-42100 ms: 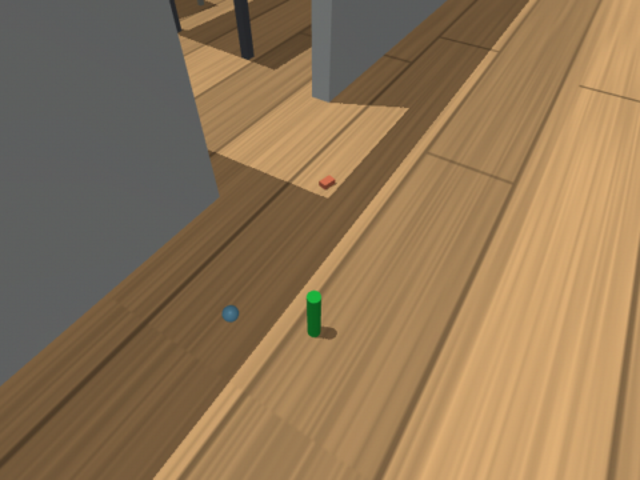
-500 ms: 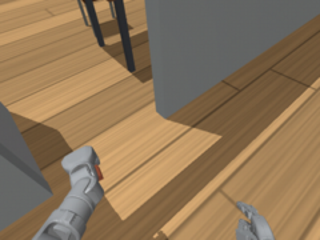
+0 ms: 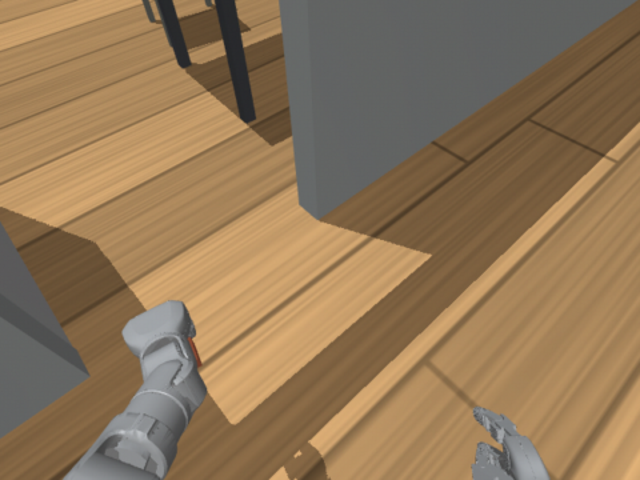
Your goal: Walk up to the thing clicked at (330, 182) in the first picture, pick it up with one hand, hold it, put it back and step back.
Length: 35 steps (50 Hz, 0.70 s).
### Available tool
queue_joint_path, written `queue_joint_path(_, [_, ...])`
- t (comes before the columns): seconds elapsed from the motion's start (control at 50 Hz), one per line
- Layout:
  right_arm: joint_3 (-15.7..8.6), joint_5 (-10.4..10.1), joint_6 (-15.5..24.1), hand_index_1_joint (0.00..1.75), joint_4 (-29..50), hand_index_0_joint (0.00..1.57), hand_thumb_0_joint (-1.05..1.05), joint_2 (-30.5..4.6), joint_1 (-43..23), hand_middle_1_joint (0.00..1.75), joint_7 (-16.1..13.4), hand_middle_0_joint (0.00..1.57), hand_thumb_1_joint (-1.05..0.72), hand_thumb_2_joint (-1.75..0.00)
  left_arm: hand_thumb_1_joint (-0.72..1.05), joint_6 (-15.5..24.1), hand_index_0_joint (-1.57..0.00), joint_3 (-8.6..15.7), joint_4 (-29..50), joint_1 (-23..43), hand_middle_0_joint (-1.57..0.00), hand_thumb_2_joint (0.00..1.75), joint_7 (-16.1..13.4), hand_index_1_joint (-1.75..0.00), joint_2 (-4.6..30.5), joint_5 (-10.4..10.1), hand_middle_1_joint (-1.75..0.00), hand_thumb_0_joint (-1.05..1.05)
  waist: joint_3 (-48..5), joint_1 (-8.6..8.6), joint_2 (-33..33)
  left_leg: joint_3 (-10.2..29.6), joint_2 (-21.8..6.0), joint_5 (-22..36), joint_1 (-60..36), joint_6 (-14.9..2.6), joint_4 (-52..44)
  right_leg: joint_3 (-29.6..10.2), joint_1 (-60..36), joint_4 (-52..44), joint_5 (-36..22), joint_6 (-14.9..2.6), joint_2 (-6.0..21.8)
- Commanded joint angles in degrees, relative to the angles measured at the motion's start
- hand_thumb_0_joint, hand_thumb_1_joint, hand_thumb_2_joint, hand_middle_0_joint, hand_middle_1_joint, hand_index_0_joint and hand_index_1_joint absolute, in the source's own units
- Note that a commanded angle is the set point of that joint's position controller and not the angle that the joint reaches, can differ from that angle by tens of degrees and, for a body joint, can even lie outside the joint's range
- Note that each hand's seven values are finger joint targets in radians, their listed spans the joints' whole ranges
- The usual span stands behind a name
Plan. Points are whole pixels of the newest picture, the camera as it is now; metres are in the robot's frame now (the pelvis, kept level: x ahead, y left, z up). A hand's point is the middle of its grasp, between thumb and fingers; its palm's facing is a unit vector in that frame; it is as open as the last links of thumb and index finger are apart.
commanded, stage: crouch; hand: left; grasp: from above
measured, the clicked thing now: (175, 360) +0.31 +0.23 -0.12
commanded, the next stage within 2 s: lower in 1.70 s
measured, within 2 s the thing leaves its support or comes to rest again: neither
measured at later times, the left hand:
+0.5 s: hand (211, 370) +0.36 +0.23 -0.31, palm faces -0.32 -0.22 -0.92, open 7.1 cm
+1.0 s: hand (226, 380) +0.39 +0.24 -0.49, palm faces -0.32 -0.23 -0.92, open 7.1 cm
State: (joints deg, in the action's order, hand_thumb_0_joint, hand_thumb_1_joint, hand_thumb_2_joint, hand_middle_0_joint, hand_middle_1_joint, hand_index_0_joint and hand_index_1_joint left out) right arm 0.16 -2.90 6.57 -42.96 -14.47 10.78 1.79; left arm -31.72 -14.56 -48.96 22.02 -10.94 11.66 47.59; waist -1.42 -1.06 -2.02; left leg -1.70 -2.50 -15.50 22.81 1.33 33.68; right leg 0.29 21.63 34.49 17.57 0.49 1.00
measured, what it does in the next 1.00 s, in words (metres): lowers itself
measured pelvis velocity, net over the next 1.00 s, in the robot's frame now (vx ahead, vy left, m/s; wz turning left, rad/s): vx -0.08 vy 0.01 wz -0.08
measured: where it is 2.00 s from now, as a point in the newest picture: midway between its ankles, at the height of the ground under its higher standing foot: outside the picture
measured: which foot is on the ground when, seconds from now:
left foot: down 0.00-1.00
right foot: down 0.00-1.00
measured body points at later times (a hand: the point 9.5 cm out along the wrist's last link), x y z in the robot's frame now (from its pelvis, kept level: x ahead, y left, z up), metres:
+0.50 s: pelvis -0.06 +0.01 -0.18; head +0.11 +0.02 +0.23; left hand +0.37 +0.24 -0.26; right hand -0.01 -0.26 -0.31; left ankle +0.01 +0.14 -0.73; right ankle +0.00 -0.12 -0.73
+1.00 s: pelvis -0.08 +0.01 -0.35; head +0.14 +0.02 +0.04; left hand +0.41 +0.25 -0.44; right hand -0.05 -0.26 -0.48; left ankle +0.01 +0.14 -0.73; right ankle +0.00 -0.12 -0.73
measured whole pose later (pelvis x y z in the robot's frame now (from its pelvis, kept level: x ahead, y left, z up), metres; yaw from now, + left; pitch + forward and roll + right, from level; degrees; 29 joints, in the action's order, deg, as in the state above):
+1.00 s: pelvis -0.08 +0.01 -0.35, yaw -5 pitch +37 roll -5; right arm 0.7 7.2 12.4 -49.7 -14.4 8.2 8.4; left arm -13.4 9.3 -86.2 58.7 -27.9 30.7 53.1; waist -8.2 -12.5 -2.5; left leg 5.0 -4.1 -36.8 122.1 0.7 121.9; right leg 1.9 118.3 119.9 38.4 1.5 -1.1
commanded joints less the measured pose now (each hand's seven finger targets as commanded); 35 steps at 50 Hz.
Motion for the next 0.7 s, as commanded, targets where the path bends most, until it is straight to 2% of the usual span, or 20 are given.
queue_joint_path(0.0, [-3.2,0.3,2.1,0.30,3.8,0.20,0.00,-7.7,2.4,0.30,0.3,0.20,-0.88,-0.89,0.75,3.4,-1.12,3.9,0.6,21.4,-1.01,0.08,-6.5,-0.24,8.3,2.7,-0.36,0.00,-13.5,-2.39,4.3,-0.9,2.3,10.9,-2.0,-1.42,2.4,-0.2,1.7,-0.2,-12.6,-0.67,-2.0])
queue_joint_path(0.02, [-3.4,0.5,2.2,0.30,3.4,0.20,0.00,-7.6,2.9,0.30,0.5,0.20,-0.88,-0.89,0.76,4.5,-1.12,4.7,-0.1,23.5,-1.01,0.09,-7.7,-0.26,8.7,2.7,-0.37,0.00,-14.6,-2.64,4.4,-1.0,2.4,10.2,0.4,-1.42,4.4,-0.3,3.2,1.4,-12.2,-0.63,-2.0])
queue_joint_path(0.06, [-3.8,1.0,2.0,0.30,2.5,0.20,0.00,-7.6,4.1,0.30,0.8,0.20,-0.88,-0.89,0.75,5.8,-1.12,5.4,-4.9,23.8,-1.01,0.11,-9.9,-0.26,7.2,2.9,-0.36,0.00,-16.6,-3.28,4.1,-1.3,2.4,9.6,5.3,-1.25,9.1,-0.6,7.1,6.1,-12.1,-0.72,-1.7])
queue_joint_path(0.14, [-4.6,2.7,2.2,0.30,1.8,0.20,0.00,-8.0,5.6,0.30,1.6,0.20,-0.88,-0.89,0.73,8.5,-1.12,8.8,-13.0,29.4,-1.04,0.17,-15.2,-0.26,8.4,3.9,-0.34,0.00,-21.4,-4.04,2.8,-1.4,2.2,6.6,18.0,-0.87,20.3,-0.6,17.9,16.9,-9.9,-1.21,-1.8])
queue_joint_path(0.2, [-4.9,4.0,2.7,0.30,1.4,0.20,0.00,-8.3,6.7,0.30,2.3,0.20,-0.88,-0.89,0.73,9.5,-1.12,10.9,-16.9,33.7,-1.04,0.18,-18.9,-0.28,9.4,3.2,-0.37,0.00,-26.7,-5.02,0.3,-0.6,1.8,3.7,24.9,-0.57,28.0,0.0,27.5,24.2,-7.0,-1.88,-2.1])
queue_joint_path(0.24, [-4.9,4.4,3.0,0.30,0.8,0.20,0.00,-8.7,6.6,0.30,2.7,0.20,-0.89,-0.90,0.70,9.7,-1.12,13.0,-19.4,36.0,-1.06,0.23,-21.1,-0.29,12.3,2.8,-0.35,0.00,-30.7,-4.88,-0.9,0.0,1.6,1.5,29.9,-0.55,32.4,0.6,31.8,28.6,-4.7,-2.27,-2.3])
queue_joint_path(0.26, [-4.9,4.8,3.2,0.30,0.5,0.20,0.00,-8.7,6.3,0.30,2.9,0.20,-0.89,-0.90,0.70,9.8,-1.12,13.0,-19.2,38.1,-1.06,0.25,-21.8,-0.30,11.7,2.2,-0.36,0.00,-32.6,-5.68,-3.1,0.5,1.4,0.9,30.9,-0.40,33.9,1.0,35.1,30.7,-3.6,-2.61,-2.4])
queue_joint_path(0.3, [-4.8,5.2,3.5,0.30,0.3,0.20,0.00,-9.2,6.1,0.30,3.2,0.20,-0.89,-0.90,0.70,9.6,-1.13,13.9,-21.0,39.3,-1.07,0.26,-22.9,-0.30,12.8,1.5,-0.36,0.00,-36.7,-5.68,-4.3,1.1,1.3,0.2,33.9,-0.49,37.3,1.9,38.6,34.6,-2.4,-2.86,-2.7])
queue_joint_path(0.34, [-4.9,5.6,3.9,0.30,0.2,0.20,0.00,-9.7,5.9,0.30,3.6,0.20,-0.90,-0.90,0.68,9.4,-1.12,15.1,-22.6,40.9,-1.08,0.29,-23.3,-0.33,13.7,0.5,-0.37,0.00,-38.4,-6.36,-3.7,1.6,1.1,-2.0,39.0,-0.71,41.0,2.5,42.7,38.1,-0.8,-2.84,-3.1])
queue_joint_path(0.36, [-4.7,5.7,4.1,0.30,-0.2,0.20,0.00,-9.7,5.9,0.30,3.7,0.20,-0.90,-0.90,0.69,9.5,-1.13,15.6,-22.3,42.3,-1.08,0.30,-23.3,-0.33,14.9,-0.1,-0.37,0.00,-39.4,-6.97,-3.8,1.5,1.0,-3.6,41.4,-0.87,42.1,2.5,43.4,39.2,0.4,-2.67,-3.1])
queue_joint_path(0.4, [-4.6,5.8,4.1,0.30,-1.1,0.20,0.00,-10.3,6.4,0.30,3.6,0.20,-0.90,-0.90,0.66,10.0,-1.12,17.1,-21.9,44.3,-1.08,0.30,-22.8,-0.33,18.5,0.0,-0.36,0.00,-41.9,-7.35,-4.9,1.7,0.8,-5.3,43.5,-0.91,44.7,2.9,46.0,41.9,2.0,-2.71,-3.2])
queue_joint_path(0.44, [-4.5,6.2,4.1,0.30,-1.7,0.20,0.00,-10.4,6.8,0.30,3.5,0.20,-0.90,-0.90,0.66,10.4,-1.11,17.7,-22.5,45.2,-1.06,0.28,-21.8,-0.33,20.2,0.8,-0.38,0.00,-43.9,-7.43,-6.8,2.0,0.5,-5.9,44.2,-0.77,47.2,3.5,49.1,45.0,3.1,-2.98,-3.4])
queue_joint_path(0.46, [-4.6,6.4,4.2,0.30,-1.9,0.20,0.00,-10.1,6.6,0.30,3.5,0.20,-0.90,-0.90,0.68,10.9,-1.12,17.8,-22.1,45.9,-1.07,0.28,-21.5,-0.33,20.3,0.9,-0.38,0.00,-44.4,-8.06,-7.4,2.4,0.3,-6.7,44.9,-0.85,48.4,3.9,51.2,46.3,4.1,-3.02,-3.4])
queue_joint_path(0.52, [-4.4,7.1,4.5,0.30,-3.1,0.20,0.00,-9.7,7.9,0.30,3.5,0.20,-0.90,-0.90,0.68,12.6,-1.14,18.6,-22.4,47.7,-1.09,0.27,-20.4,-0.33,22.3,1.6,-0.37,0.00,-44.1,-9.25,-7.4,3.0,0.1,-8.2,49.9,-1.22,52.9,4.4,56.0,50.0,5.5,-2.91,-3.4])
queue_joint_path(0.54, [-4.0,7.1,4.5,0.30,-3.0,0.20,0.00,-9.3,6.9,0.30,3.5,0.20,-0.90,-0.90,0.68,13.0,-1.13,18.2,-25.8,46.4,-1.08,0.25,-19.9,-0.31,22.0,2.2,-0.36,0.00,-42.9,-9.21,-6.5,2.8,0.2,-10.7,52.9,-1.57,54.3,4.3,58.1,50.8,8.0,-2.85,-3.6])
queue_joint_path(0.56, [-4.2,7.3,4.7,0.30,-3.4,0.20,0.00,-9.3,7.6,0.30,3.4,0.20,-0.90,-0.90,0.68,13.9,-1.14,19.0,-24.5,47.9,-1.09,0.23,-19.6,-0.30,23.4,2.5,-0.35,0.00,-42.9,-10.11,-6.5,3.2,0.1,-10.7,54.7,-1.68,56.4,4.3,60.1,52.2,8.0,-2.68,-3.5])
queue_joint_path(0.58, [-3.9,7.6,5.0,0.30,-3.3,0.20,0.00,-9.3,7.4,0.30,3.5,0.20,-0.90,-0.90,0.68,14.6,-1.13,18.7,-25.9,48.0,-1.07,0.21,-19.3,-0.30,22.7,2.7,-0.36,0.00,-42.4,-10.17,-7.3,3.3,0.1,-11.8,56.2,-1.62,57.5,4.4,61.7,53.8,9.2,-2.73,-3.4])
queue_joint_path(0.6, [-3.8,7.7,5.1,0.30,-3.6,0.20,0.00,-8.9,7.8,0.30,3.7,0.20,-0.90,-0.90,0.67,15.3,-1.12,19.0,-25.4,48.3,-1.05,0.18,-19.3,-0.29,22.7,2.5,-0.36,0.00,-43.2,-10.52,-6.7,3.1,0.2,-11.0,57.3,-1.76,59.4,4.5,62.1,55.2,8.2,-2.55,-3.3])
queue_joint_path(0.64, [-3.6,8.0,5.5,0.30,-3.8,0.20,0.00,-9.7,7.9,0.30,4.1,0.20,-0.90,-0.90,0.64,16.1,-1.10,20.0,-26.1,50.3,-1.03,0.19,-19.5,-0.30,25.5,3.3,-0.36,0.00,-43.5,-10.96,-6.6,3.4,0.1,-12.6,59.7,-1.98,62.0,4.6,66.1,57.2,9.9,-2.39,-3.2])
queue_joint_path(0.68, [-3.3,8.5,5.8,0.30,-4.5,0.20,0.00,-9.9,8.4,0.30,4.6,0.20,-0.90,-0.91,0.64,17.1,-1.09,20.2,-25.6,52.3,-1.02,0.17,-19.3,-0.30,26.0,3.8,-0.37,0.00,-43.8,-11.58,-8.8,3.8,0.0,-13.0,60.4,-1.72,64.1,4.9,69.0,59.9,10.1,-2.41,-3.0])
